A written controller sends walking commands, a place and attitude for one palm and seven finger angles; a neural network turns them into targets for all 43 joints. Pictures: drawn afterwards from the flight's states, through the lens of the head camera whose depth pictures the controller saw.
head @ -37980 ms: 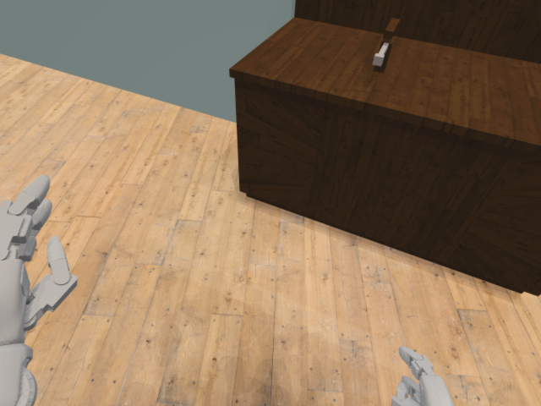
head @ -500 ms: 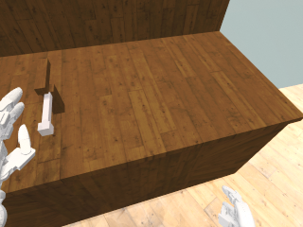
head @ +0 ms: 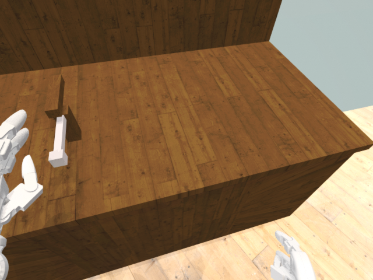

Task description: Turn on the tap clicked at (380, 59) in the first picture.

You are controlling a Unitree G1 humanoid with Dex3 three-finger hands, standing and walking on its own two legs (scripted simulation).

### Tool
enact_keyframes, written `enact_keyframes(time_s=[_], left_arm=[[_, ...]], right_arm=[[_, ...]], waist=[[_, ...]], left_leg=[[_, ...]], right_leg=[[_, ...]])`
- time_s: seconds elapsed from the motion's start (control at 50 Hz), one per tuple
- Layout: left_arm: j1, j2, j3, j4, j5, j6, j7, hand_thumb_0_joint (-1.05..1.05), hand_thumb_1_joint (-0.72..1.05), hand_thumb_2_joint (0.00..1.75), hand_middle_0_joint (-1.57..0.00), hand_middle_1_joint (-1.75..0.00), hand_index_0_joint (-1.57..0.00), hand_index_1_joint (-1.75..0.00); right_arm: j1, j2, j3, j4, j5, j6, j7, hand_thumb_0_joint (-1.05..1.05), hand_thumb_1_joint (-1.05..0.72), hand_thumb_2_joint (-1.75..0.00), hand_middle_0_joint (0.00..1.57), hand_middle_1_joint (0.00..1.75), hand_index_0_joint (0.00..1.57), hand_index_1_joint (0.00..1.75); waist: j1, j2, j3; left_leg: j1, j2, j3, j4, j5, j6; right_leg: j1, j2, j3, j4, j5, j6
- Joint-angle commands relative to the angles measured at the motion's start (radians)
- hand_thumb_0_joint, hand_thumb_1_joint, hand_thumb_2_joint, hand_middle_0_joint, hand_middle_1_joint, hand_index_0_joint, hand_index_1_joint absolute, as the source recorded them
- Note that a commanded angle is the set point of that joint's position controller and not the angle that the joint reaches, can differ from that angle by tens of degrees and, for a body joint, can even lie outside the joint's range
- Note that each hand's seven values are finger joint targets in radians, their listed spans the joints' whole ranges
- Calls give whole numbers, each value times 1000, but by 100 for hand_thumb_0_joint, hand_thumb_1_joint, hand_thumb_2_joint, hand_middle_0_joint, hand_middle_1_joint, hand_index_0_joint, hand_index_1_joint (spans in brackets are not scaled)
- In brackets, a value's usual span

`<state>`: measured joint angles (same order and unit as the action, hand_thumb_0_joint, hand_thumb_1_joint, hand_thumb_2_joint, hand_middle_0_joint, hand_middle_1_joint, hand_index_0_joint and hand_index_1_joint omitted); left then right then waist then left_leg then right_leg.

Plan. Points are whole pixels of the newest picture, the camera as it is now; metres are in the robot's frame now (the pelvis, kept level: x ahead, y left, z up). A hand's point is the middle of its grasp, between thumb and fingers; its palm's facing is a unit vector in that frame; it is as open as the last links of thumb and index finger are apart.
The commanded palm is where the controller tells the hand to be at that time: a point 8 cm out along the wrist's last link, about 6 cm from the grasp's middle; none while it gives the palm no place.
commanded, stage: shuffle to correct the standing spot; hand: left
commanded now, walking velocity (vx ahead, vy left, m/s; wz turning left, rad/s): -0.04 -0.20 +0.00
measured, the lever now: (58, 158) +0.34 +0.31 +0.05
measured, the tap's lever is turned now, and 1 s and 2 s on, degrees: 0 0 0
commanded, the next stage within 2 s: come to a stop and stand still in 0.32 s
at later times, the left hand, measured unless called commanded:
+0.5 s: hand (26, 178) +0.23 +0.26 +0.18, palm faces +0.33 -0.80 -0.50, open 7.5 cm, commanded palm +0.16 +0.28 +0.18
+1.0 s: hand out of the picture +0.21 +0.32 +0.17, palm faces +0.42 -0.85 -0.31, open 7.4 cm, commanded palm +0.15 +0.34 +0.18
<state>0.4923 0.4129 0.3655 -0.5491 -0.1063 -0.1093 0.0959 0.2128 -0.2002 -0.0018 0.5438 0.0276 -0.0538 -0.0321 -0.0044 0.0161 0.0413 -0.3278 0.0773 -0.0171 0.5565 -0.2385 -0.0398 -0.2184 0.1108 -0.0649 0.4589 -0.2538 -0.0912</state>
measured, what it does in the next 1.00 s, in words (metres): shifts its weight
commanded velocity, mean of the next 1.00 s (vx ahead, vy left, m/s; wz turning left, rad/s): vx -0.02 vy -0.08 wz -0.01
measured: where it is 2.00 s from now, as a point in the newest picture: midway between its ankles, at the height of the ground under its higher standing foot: outside the picture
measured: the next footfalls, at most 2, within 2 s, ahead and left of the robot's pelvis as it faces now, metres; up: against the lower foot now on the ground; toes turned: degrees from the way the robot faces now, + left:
none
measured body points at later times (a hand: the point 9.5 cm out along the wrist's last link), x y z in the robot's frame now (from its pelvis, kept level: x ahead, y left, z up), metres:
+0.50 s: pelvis +0.00 +0.00 +0.00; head +0.03 +0.01 +0.45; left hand +0.20 +0.30 +0.20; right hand +0.17 -0.23 -0.08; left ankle +0.03 +0.14 -0.73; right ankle -0.01 -0.06 -0.73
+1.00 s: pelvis -0.02 +0.07 +0.00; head -0.01 +0.09 +0.45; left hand +0.18 +0.36 +0.19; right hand +0.14 -0.15 -0.07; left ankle +0.03 +0.14 -0.73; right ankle -0.01 -0.06 -0.73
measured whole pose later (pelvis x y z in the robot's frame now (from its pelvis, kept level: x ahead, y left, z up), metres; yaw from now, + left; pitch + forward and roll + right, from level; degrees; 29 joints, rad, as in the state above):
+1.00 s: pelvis -0.02 +0.07 +0.00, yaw -2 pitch -2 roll -2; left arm 0.34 0.34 0.37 -0.39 -0.03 -0.22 0.10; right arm 0.26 -0.18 0.04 0.59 0.01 -0.17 -0.03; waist 0.04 -0.03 0.03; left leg -0.27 -0.02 0.05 0.48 -0.19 0.06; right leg -0.20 0.02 0.00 0.44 -0.21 0.01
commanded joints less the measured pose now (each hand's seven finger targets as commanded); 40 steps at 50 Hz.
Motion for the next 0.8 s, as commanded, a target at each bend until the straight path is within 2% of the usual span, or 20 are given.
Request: enact_keyframes(time_s=[0.0, 0.02, 0.1, 0.12, 0.26, 0.3, 0.32, 0.42, 0.44, 0.46, 0.48, 0.5, 0.52, 0.56, 0.6, 0.64, 0.68, 0.7, 0.72, 0.78], left_arm=[[-26, 176, 127, -199, -6, -61, 23, 0, 90, 90, -20, -30, -20, -30], [-32, 155, 112, -195, -4, -66, 22, 0, 90, 90, -20, -30, -20, -30], [-25, 186, 136, -212, -9, -62, 27, 0, 90, 90, -20, -30, -20, -30], [-34, 158, 112, -200, -7, -64, 25, 0, 90, 90, -20, -30, -20, -30], [-69, 157, 109, -209, -4, -68, 29, 0, 90, 90, -20, -30, -20, -30], [-56, 186, 128, -231, -3, -69, 32, 0, 90, 90, -20, -30, -20, -30], [-60, 161, 112, -226, 0, -74, 29, 0, 90, 90, -20, -30, -20, -30], [-15, 160, 122, -191, 1, -68, 24, 0, 90, 90, -20, -30, -20, -30], [-1003, 923, 707, -328, 150, -187, -12, 0, 90, 90, -20, -30, -20, -30], [-523, 353, 324, 185, 60, -136, -58, 0, 90, 90, -20, -30, -20, -30], [-271, 258, 237, 254, 51, -131, -79, 0, 90, 90, -20, -30, -20, -30], [-160, 96, 96, 163, 25, -146, -86, 0, 90, 90, -20, -30, -20, -30], [-163, 119, 94, 11, 26, -160, -79, 0, 90, 90, -20, -30, -20, -30], [-120, 106, 73, -85, 25, -162, -64, 0, 90, 90, -20, -30, -20, -30], [-49, 143, 121, -112, 28, -156, -31, 0, 90, 90, -20, -30, -20, -30], [-80, 182, 172, -141, 25, -167, -12, 0, 90, 90, -20, -30, -20, -30], [-98, 208, 208, -132, 20, -180, 5, 0, 90, 90, -20, -30, -20, -30], [-106, 252, 246, -159, 26, -184, 20, 0, 90, 90, -20, -30, -20, -30], [-133, 206, 210, -149, 23, -190, 21, 0, 90, 90, -20, -30, -20, -30], [-197, 170, 159, -108, 37, -197, 19, 0, 90, 90, -20, -30, -20, -30]], right_arm=[[-87, -116, -46, -156, 7, -56, -11, 0, -90, -90, 20, 30, 20, 30], [-76, -120, -43, -149, -1, -54, -10, 0, -90, -90, 20, 30, 20, 30], [-87, -115, -46, -153, 7, -55, -12, 0, -90, -90, 20, 30, 20, 30], [-81, -118, -41, -148, -1, -54, -11, 0, -90, -90, 20, 30, 20, 30], [-80, -119, -44, -146, -2, -58, -10, 0, -90, -90, 20, 30, 20, 30], [-100, -115, -43, -152, 5, -60, -13, 0, -90, -90, 20, 30, 20, 30], [-90, -119, -39, -148, -4, -57, -11, 0, -90, -90, 20, 30, 20, 30], [-85, -120, -41, -152, -2, -55, -9, 0, -90, -90, 20, 30, 20, 30], [120, -164, -101, -26, -48, -145, -25, 0, -90, -90, 20, 30, 20, 30], [7, -96, -75, -66, -27, -146, -25, 0, -90, -90, 20, 30, 20, 30], [26, -155, -97, -121, -16, -166, -14, 0, -90, -90, 20, 30, 20, 30], [17, -153, -92, -133, 1, -166, 16, 0, -90, -90, 20, 30, 20, 30], [35, -164, -91, -146, -1, -158, 32, 0, -90, -90, 20, 30, 20, 30], [-25, -146, -77, -169, 5, -162, 48, 0, -90, -90, 20, 30, 20, 30], [-68, -122, -58, -165, 14, -165, 48, 0, -90, -90, 20, 30, 20, 30], [-66, -121, -58, -164, 4, -160, 30, 0, -90, -90, 20, 30, 20, 30], [-71, -110, -49, -154, -4, -159, 6, 0, -90, -90, 20, 30, 20, 30], [-87, -114, -42, -141, -7, -151, -5, 0, -90, -90, 20, 30, 20, 30], [-78, -110, -38, -135, -11, -150, -12, 0, -90, -90, 20, 30, 20, 30], [-83, -114, -32, -133, -15, -159, -22, 0, -90, -90, 20, 30, 20, 30]], waist=[[-5, 40, -138], [-6, 35, -146], [-5, 21, -150], [-7, 23, -137], [-7, 46, -115], [-5, 77, -123], [-4, 91, -125], [2, 63, -163], [35, -185, -37], [31, -152, -192], [70, -40, -197], [51, 152, -233], [43, 151, -265], [60, 47, -251], [61, -39, -213], [47, -156, -181], [34, -154, -128], [32, -73, -114], [21, -39, -116], [23, 46, -65]], left_leg=[[113, 73, -82, -48, 56, 76], [107, 71, -79, -44, 54, 78], [123, 67, -76, -26, 90, 74], [110, 65, -75, -29, 79, 76], [98, 65, -88, -49, 1, 78], [112, 81, -106, -79, 45, 82], [99, 94, -111, -92, 52, 86], [104, 97, -97, -64, 141, 87], [-8, 41, 100, -6, 168, 75], [35, -66, 70, -5, 223, 70], [97, -39, 86, 19, 231, 45], [166, -10, 95, -22, 293, 74], [168, 28, 63, -34, 366, 97], [138, 46, 39, -11, 388, 104], [123, 15, 49, -4, 256, 90], [91, -36, 41, 28, 59, 68], [99, -67, 19, 41, -49, 60], [125, -59, 11, 2, -34, 61], [140, -57, 0, -30, -46, 65], [144, -19, -46, -132, -128, 81]], right_leg=[[-27, -193, 156, -100, 173, 36], [-24, -189, 143, -97, 170, 34], [-29, -206, 160, -95, 196, 29], [-40, -197, 148, -96, 180, 30], [-63, -195, 162, -104, 119, 28], [-44, -185, 147, -88, 136, 36], [-36, -166, 129, -79, 130, 45], [20, -166, 120, -85, 204, 62], [-22, -162, 156, -173, 434, 226], [63, -222, 197, -85, 480, 89], [58, -222, 287, -65, 636, 118], [80, -215, 220, 20, 697, 141], [100, -199, 171, 92, 628, 169], [96, -177, 139, 89, 481, 185], [62, -175, 143, 9, 384, 161], [10, -214, 209, -84, 251, 124], [-92, -256, 290, -178, -20, 66], [-117, -254, 287, -177, -56, 38], [-121, -243, 257, -174, -122, 33], [-145, -176, 224, -179, -216, 57]])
